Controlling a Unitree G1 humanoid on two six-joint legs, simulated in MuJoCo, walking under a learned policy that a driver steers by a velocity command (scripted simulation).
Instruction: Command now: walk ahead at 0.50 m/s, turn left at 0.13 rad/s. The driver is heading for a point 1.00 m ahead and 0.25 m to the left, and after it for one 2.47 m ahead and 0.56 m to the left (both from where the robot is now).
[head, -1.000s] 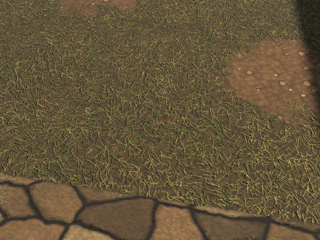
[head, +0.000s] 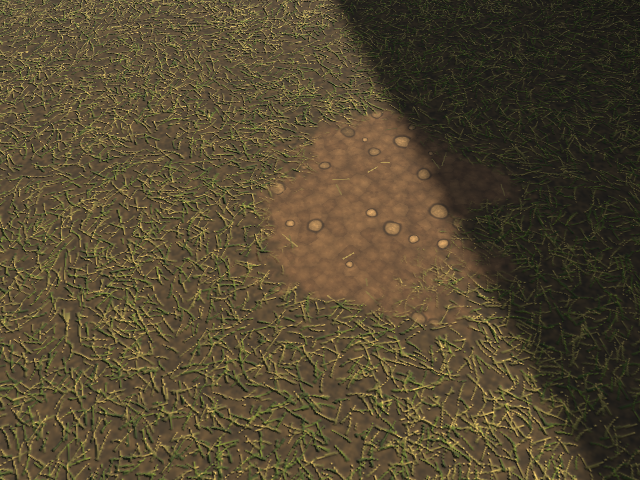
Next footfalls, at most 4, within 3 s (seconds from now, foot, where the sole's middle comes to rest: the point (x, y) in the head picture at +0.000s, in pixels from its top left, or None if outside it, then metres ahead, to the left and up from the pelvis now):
0.48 left None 0.37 0.13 -0.80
1.00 right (259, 364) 0.72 0.15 -0.80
1.52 left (164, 286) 0.96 0.38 -0.80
2.02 right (251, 206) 1.21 0.17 -0.80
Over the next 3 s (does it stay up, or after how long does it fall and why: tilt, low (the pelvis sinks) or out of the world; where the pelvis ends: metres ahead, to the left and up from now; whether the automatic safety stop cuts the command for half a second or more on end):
stays up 1.55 0.39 -0.03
